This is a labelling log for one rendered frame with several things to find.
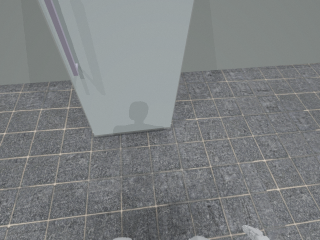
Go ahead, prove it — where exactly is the handle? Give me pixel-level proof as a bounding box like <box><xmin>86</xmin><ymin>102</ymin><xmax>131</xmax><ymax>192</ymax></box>
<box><xmin>44</xmin><ymin>0</ymin><xmax>79</xmax><ymax>76</ymax></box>

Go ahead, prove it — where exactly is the right robot hand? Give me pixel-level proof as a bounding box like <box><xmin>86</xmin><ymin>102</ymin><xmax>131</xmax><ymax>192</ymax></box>
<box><xmin>242</xmin><ymin>225</ymin><xmax>270</xmax><ymax>240</ymax></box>

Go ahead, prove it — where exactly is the fridge door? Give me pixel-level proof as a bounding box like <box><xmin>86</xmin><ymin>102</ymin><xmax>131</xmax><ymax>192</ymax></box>
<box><xmin>38</xmin><ymin>0</ymin><xmax>194</xmax><ymax>136</ymax></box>

